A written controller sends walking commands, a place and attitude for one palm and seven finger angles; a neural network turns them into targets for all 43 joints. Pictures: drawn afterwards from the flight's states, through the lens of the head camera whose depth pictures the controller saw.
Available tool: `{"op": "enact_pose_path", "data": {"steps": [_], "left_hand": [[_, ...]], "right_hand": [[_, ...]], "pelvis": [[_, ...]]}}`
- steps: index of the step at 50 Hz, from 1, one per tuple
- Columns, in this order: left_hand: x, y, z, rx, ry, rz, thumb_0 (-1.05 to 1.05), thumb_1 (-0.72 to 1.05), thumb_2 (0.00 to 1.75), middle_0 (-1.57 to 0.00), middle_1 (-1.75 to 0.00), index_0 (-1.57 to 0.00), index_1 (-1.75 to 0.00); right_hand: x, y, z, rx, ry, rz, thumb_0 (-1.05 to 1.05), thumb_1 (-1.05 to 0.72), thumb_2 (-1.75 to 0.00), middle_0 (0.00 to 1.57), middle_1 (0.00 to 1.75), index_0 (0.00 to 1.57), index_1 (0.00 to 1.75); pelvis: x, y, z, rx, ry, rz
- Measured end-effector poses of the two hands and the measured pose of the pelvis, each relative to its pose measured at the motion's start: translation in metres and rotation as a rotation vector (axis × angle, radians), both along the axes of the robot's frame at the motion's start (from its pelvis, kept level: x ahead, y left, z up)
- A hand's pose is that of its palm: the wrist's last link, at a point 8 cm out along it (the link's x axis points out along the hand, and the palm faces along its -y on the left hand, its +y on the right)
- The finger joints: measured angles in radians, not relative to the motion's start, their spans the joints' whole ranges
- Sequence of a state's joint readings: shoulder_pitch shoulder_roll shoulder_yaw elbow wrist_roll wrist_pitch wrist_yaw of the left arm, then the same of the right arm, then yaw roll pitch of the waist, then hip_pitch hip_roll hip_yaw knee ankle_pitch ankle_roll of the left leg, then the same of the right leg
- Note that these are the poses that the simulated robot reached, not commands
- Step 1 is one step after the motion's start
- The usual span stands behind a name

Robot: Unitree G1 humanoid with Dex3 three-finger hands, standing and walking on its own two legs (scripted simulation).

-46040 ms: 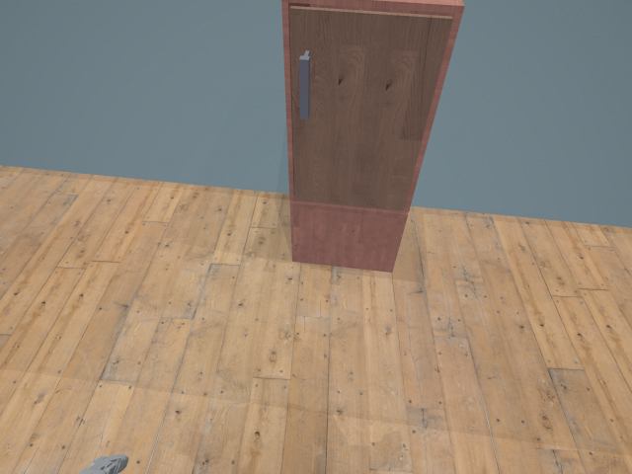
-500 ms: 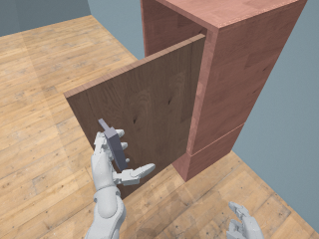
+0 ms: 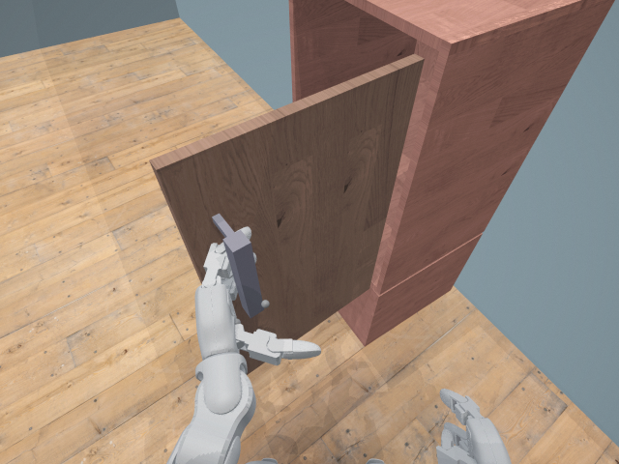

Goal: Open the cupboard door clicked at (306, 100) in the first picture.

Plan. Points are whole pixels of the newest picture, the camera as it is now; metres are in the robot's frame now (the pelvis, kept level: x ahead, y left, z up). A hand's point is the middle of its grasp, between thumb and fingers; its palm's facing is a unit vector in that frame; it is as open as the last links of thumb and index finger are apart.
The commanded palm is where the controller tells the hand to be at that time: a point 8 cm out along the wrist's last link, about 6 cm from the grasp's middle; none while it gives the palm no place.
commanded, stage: slide the hand sideways off the handle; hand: left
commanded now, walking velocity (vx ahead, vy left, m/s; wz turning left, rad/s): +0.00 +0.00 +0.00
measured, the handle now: (237, 267) +0.35 +0.12 +0.07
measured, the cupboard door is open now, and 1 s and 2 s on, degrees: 94 96 96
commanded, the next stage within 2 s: draw the hand back to the body in 1.14 s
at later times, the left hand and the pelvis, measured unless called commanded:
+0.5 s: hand (253, 332) +0.26 +0.09 +0.06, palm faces -0.14 -0.99 +0.00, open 16.2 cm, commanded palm +0.24 +0.15 +0.07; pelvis +0.01 +0.02 +0.00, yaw -2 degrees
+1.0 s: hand (205, 373) +0.21 +0.13 +0.06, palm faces -0.09 -1.00 -0.03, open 16.3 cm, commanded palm +0.18 +0.20 +0.07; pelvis +0.02 +0.01 -0.02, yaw -1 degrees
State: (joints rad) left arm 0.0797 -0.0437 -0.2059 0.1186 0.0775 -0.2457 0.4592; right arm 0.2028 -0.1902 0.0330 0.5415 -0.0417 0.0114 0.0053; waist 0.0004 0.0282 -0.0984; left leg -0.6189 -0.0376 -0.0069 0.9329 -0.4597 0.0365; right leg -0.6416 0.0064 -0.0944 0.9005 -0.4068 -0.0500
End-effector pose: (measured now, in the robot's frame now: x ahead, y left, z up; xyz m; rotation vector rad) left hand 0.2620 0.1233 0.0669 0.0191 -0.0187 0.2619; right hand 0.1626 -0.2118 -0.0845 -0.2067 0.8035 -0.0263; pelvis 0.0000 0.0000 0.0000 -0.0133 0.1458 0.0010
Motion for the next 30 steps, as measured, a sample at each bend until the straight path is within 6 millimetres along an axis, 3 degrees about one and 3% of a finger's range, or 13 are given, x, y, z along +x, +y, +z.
{"op": "enact_pose_path", "data": {"steps": [5,9,21,30], "left_hand": [[-0.003,0.015,-0.001,0.096,-0.015,-0.276,-0.01,-0.49,0.30,-0.27,-0.47,-0.19,-0.46],[-0.003,0.018,0.001,0.029,0.008,-0.411,-0.01,-0.50,0.30,-0.21,-0.39,-0.12,-0.39],[-0.009,0.014,0.000,-0.035,0.014,-0.402,-0.01,-0.50,0.30,-0.14,-0.34,-0.16,-0.32],[-0.025,0.032,-0.005,-0.018,0.061,-0.383,-0.01,-0.49,0.30,-0.15,-0.31,-0.17,-0.32]], "right_hand": [[-0.005,0.002,-0.002,0.000,-0.010,0.000,0.01,-0.90,-0.90,0.20,0.30,0.20,0.30],[-0.009,0.003,0.000,-0.001,-0.030,-0.019,0.01,-0.90,-0.90,0.20,0.30,0.20,0.30],[0.001,0.012,0.019,0.008,-0.108,-0.031,0.01,-0.90,-0.90,0.20,0.30,0.20,0.30],[0.016,0.015,0.019,0.016,-0.107,-0.030,0.01,-0.90,-0.90,0.20,0.30,0.20,0.30]], "pelvis": [[-0.004,0.004,-0.002,-0.004,-0.007,0.010],[-0.006,0.010,-0.001,-0.012,-0.020,0.013],[0.005,0.021,-0.001,-0.007,-0.002,-0.020],[0.019,0.021,-0.003,-0.014,0.015,-0.029]]}}
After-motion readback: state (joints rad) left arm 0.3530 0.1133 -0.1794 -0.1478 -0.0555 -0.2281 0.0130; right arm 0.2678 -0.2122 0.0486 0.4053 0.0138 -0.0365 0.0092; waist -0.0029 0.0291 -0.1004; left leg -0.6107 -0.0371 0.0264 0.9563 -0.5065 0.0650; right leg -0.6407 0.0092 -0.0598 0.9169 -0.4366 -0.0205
